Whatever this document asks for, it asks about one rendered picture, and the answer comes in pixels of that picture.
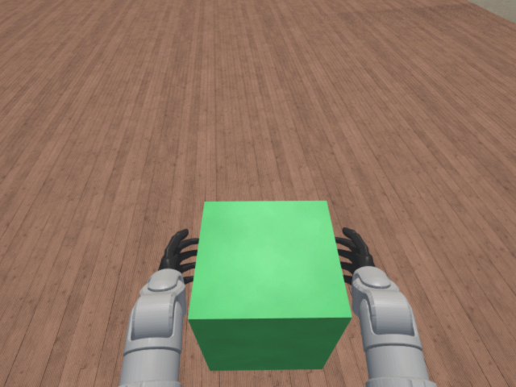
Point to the left robot hand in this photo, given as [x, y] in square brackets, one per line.
[172, 256]

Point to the robot right forearm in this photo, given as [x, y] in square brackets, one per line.
[389, 332]

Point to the carton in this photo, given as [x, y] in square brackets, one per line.
[268, 289]

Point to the robot left forearm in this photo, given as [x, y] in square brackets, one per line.
[154, 333]

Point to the right robot hand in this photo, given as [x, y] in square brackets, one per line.
[359, 255]

